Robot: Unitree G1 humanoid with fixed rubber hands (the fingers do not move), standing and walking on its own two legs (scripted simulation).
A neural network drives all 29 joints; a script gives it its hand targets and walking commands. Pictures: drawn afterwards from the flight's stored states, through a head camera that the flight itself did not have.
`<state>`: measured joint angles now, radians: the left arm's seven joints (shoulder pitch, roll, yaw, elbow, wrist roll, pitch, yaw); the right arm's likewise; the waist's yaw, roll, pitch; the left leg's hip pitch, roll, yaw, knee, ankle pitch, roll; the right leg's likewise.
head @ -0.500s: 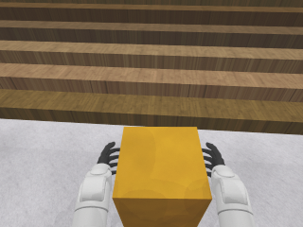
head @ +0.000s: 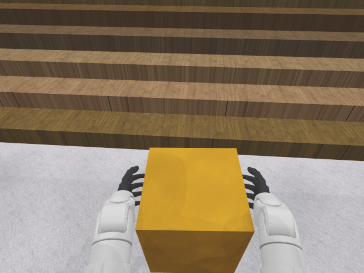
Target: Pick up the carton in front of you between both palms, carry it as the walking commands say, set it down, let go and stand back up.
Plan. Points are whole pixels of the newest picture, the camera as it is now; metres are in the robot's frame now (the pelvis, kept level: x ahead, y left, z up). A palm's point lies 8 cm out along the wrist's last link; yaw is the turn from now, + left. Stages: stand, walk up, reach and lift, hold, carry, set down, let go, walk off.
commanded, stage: hold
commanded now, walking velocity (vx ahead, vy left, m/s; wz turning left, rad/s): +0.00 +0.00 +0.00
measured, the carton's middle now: (192, 212) +0.30 +0.00 -0.02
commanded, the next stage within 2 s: carry in 0.82 s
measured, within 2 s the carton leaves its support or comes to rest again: neither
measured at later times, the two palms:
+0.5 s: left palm (126, 197) +0.29 +0.15 +0.05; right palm (261, 199) +0.29 -0.15 +0.05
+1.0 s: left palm (130, 187) +0.31 +0.14 +0.06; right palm (264, 191) +0.31 -0.16 +0.06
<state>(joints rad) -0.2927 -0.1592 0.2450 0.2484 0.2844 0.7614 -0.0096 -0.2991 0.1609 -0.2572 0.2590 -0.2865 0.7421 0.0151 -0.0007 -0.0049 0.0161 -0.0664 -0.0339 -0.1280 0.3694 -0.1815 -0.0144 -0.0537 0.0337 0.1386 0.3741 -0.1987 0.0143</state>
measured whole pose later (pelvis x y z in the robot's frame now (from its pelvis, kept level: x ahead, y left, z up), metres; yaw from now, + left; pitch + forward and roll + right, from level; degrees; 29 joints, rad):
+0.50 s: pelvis +0.01 +0.00 +0.00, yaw +0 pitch -7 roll +0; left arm -0.25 -0.15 0.20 0.21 0.27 0.78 -0.01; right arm -0.25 0.15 -0.21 0.22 -0.27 0.76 0.01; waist 0.00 0.00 0.01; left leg -0.04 -0.03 -0.13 0.34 -0.18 -0.01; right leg -0.03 0.03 0.13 0.35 -0.20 0.01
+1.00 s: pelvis +0.02 -0.01 -0.01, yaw -2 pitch +1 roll +0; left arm -0.22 -0.13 0.18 0.07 0.20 0.84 0.02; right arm -0.23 0.15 -0.16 0.08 -0.21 0.83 -0.03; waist 0.01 0.01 -0.12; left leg -0.24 0.01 -0.05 0.50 -0.26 -0.02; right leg -0.26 0.00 0.03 0.54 -0.36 0.00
